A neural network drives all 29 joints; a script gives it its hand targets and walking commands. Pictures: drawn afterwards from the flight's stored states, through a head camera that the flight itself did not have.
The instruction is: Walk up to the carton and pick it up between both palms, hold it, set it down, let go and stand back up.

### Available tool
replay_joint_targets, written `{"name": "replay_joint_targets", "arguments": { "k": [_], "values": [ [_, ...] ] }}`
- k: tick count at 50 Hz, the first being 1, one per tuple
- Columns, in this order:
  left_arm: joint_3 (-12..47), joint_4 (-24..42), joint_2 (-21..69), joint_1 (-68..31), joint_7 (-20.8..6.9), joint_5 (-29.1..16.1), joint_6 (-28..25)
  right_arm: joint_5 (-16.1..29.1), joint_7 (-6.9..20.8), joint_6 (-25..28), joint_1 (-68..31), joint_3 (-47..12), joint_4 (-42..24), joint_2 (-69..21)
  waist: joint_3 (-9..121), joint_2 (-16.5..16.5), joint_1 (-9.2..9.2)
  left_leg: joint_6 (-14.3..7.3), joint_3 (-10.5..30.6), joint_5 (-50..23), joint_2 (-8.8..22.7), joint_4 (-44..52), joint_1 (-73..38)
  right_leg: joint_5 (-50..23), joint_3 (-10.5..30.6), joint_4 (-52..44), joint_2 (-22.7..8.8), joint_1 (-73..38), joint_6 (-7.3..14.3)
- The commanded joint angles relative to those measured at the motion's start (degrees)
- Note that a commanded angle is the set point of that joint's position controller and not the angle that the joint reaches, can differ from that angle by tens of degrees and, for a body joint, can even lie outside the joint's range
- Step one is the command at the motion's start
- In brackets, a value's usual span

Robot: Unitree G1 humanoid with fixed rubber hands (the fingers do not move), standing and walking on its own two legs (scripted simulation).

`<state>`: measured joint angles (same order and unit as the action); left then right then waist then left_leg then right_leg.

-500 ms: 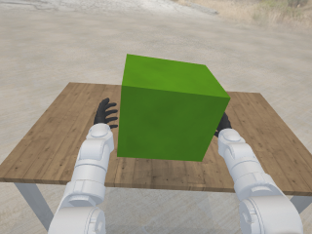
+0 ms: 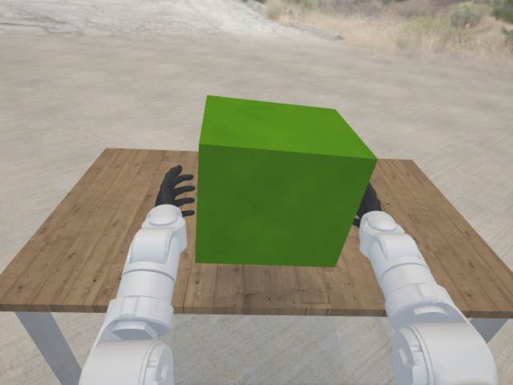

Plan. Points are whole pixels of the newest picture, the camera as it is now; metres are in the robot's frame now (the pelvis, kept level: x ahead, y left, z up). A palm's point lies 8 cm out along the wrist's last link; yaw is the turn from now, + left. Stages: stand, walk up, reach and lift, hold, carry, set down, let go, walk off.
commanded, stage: reach and lift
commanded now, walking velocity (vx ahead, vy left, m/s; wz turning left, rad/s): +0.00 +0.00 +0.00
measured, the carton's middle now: (270, 180) +0.44 +0.00 +0.18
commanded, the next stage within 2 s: hold in 0.14 s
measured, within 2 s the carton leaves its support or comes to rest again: neither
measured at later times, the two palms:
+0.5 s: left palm (157, 209) +0.33 +0.17 +0.18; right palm (372, 212) +0.35 -0.16 +0.18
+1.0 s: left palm (158, 210) +0.34 +0.18 +0.17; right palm (365, 217) +0.36 -0.16 +0.16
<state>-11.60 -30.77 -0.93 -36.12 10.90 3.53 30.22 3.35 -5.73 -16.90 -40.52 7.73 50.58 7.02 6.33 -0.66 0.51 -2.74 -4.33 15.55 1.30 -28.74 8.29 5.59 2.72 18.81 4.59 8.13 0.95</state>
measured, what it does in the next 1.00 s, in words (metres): stands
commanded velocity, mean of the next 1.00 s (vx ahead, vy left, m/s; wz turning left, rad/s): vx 0.00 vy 0.00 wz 0.00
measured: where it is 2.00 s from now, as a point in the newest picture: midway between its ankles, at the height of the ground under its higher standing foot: outside the picture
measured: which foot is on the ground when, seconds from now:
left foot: down 0.00-1.00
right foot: down 0.00-1.00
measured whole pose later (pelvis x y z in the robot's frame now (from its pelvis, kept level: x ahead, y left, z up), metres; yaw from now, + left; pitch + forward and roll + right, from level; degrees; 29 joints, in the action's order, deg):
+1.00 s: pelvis -0.01 +0.01 +0.00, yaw +0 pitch -5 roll -2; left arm -12.7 -26.9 -1.0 -36.8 8.9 5.9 33.6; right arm 3.4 -5.8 -19.4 -40.6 9.6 46.7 5.9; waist 6.3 -0.7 0.5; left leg -3.5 -4.3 14.1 0.5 -28.4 9.9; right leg 4.4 2.7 18.6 3.8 9.6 0.5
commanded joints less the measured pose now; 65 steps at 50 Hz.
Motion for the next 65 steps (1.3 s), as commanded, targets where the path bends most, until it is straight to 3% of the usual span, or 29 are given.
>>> {"name": "replay_joint_targets", "arguments": {
  "k": [1, 2, 6, 16, 21, 27, 33, 42, 47, 51, 55, 62, 65],
  "values": [
    [21.86, 20.19, 38.39, -51.48, -13.55, -2.18, -2.74, 11.44, 10.68, 5.58, -59.77, -17.71, -34.45, -37.3, 25.96, 2.43, 0.66, 3.5, 7.65, -20.58, -2.6, 9.79, -3.51, -11.1, -2.35, -1.84, -1.55, -12.84, -0.78],
    [21.82, 20.3, 37.56, -51.78, -13.6, -2.48, -2.72, 11.82, 10.64, 5.21, -59.95, -18.48, -34.7, -37.73, 25.9, 2.15, 0.06, 3.25, 7.39, -19.58, -2.9, 9.93, -2.84, -10.72, -2.1, -1.94, -1.66, -13.12, -0.9],
    [21.83, 22.4, 37.73, -50.84, -13.91, -2.28, -1.47, 12.41, 10.01, 4.1, -57.71, -18.92, -34.93, -37.49, 25.77, 2.4, 0.72, 3.57, 7.51, -22.67, -2.98, 9.58, -3.65, -13.11, -2.09, -1.84, -1.57, -14.2, -0.96],
    [17.78, 20.23, 35.4, -49.88, -16.78, -0.34, 1.77, 11.91, 9.42, 1.27, -56.72, -17.04, -33.55, -36.95, 17.81, 1.28, 1.52, 2.12, 6.71, -14.3, -3.13, 12.82, 1.71, -7.61, -1.59, -2.93, -2.23, -15.43, -0.99],
    [19.69, 21.21, 36.65, -53.76, -16.59, -2.22, 0.89, 11.72, 9.91, 1.33, -59.15, -16.98, -34.97, -38.3, 18.68, 2.14, 2.12, 2.38, 6.91, -12.07, -2.69, 13.2, 2.37, -4.76, -1.54, -2.85, -2.22, -13.39, -0.68],
    [17.56, 16.6, 35.76, -56.44, -16.85, -1.31, 0.47, 9.13, 11.04, 1.38, -60.36, -14.28, -30.76, -38.11, 16.47, 1.86, 2.03, 1.26, 6.7, -2.39, -1.77, 16.01, 6.44, 1.89, -2.19, -2.56, -2.28, -12.94, -0.69],
    [18.77, 15.26, 36.8, -58.02, -16.37, -2.08, -0.59, 7.4, 12.27, 2.33, -61.97, -12.47, -29.56, -37.06, 17.19, 3.16, 2.9, 1.55, 7.28, 1.5, -0.33, 17.53, 7.65, 4.32, -2.85, -2.07, -2.13, -12.11, -0.49],
    [21.73, 17.22, 37.32, -56.16, -15.08, -3.39, -1.49, 7.38, 12.67, 3.41, -61.76, -14.16, -31.23, -36.75, 21.6, 2.6, 3.07, 2.48, 7.5, -2.51, 0.2, 16.37, 3.95, 1.78, -3.05, -2.19, -2.2, -12.07, -0.45],
    [24.72, 21.5, 37.95, -54.19, -14.3, -4.76, -1.34, 9.58, 11.88, 3.5, -60.24, -17.13, -35.48, -36.95, 26.02, 2.53, 3.25, 3.64, 7.89, -12.24, -0.19, 13.39, -1.47, -3.26, -3.05, -2.28, -1.86, -12.15, -0.44],
    [26.38, 25.36, 37.78, -52.88, -13.84, -5.79, -1.01, 12.18, 10.76, 2.82, -59.62, -20.23, -40.21, -37.8, 29.66, 2.09, 2.26, 3.99, 7.79, -20.67, -1.31, 10.47, -5.23, -7.56, -2.8, -2.39, -1.48, -12.88, -0.48],
    [27.18, 27.79, 37.81, -50.15, -14.16, -5.81, 0.39, 13.75, 9.2, 1.44, -56.91, -21.35, -43.46, -36.86, 30.44, 2.91, 2.78, 4.6, 7.95, -26.62, -1.7, 8.79, -7.67, -12.12, -2.51, -2.17, -1.21, -14.2, -0.52],
    [18.46, 20.39, 33.77, -44.2, -18.45, 0.16, 5.02, 11.06, 8.21, -2.58, -50.5, -15.56, -34.55, -32.22, 16.37, 2.09, 4.75, 3.31, 7.07, -14.54, -1.97, 13.59, -0.85, -6.51, -2.23, -3.54, -2.35, -16.4, -0.41],
    [16.28, 19.86, 33.46, -44.46, -19.84, 1.56, 5.63, 10.13, 8.63, -3.03, -50.2, -14.62, -32.02, -32.34, 12.68, 2.01, 4.24, 2.88, 6.97, -10.42, -1.61, 15.52, 2.61, -4.38, -1.9, -3.33, -2.73, -16.67, -0.22]
  ]
}}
